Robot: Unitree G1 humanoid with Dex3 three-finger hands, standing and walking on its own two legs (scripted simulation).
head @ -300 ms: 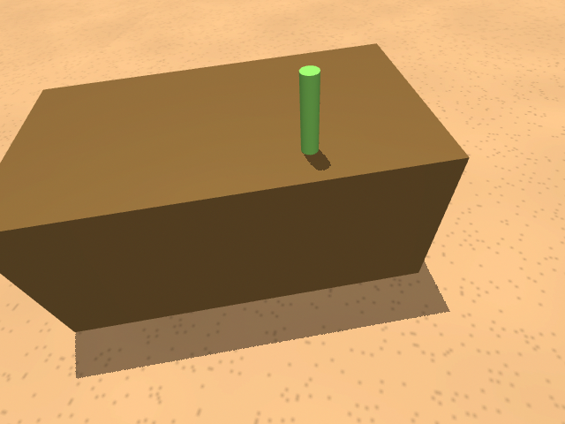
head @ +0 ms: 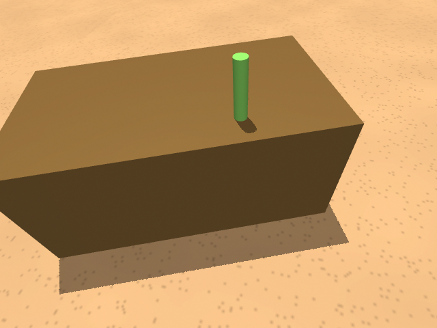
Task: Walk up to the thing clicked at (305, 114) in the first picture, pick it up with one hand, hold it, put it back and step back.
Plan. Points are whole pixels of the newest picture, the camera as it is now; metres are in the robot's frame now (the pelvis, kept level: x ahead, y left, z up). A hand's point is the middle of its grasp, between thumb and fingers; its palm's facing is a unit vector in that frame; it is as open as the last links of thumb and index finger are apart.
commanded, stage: stand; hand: right
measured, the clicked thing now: (240, 89) +0.88 -0.03 -0.06
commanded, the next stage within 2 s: walk up in 0.82 s
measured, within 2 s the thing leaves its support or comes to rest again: neither
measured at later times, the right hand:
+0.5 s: hand out of the picture +0.08 -0.25 -0.16, palm faces -0.03 +0.94 -0.33, open 7.4 cm
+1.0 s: hand out of the picture +0.10 -0.26 -0.15, palm faces -0.12 +0.93 -0.35, open 7.4 cm
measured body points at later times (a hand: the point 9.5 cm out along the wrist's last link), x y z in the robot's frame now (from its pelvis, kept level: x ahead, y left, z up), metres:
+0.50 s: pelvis +0.00 +0.00 +0.00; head +0.01 +0.00 +0.45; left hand +0.08 +0.30 -0.13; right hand +0.08 -0.30 -0.13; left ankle +0.01 +0.12 -0.75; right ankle +0.00 -0.12 -0.75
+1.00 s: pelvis +0.03 +0.01 +0.00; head +0.04 +0.01 +0.44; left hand +0.06 +0.33 -0.12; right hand +0.11 -0.30 -0.13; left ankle +0.03 +0.15 -0.71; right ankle +0.00 -0.12 -0.75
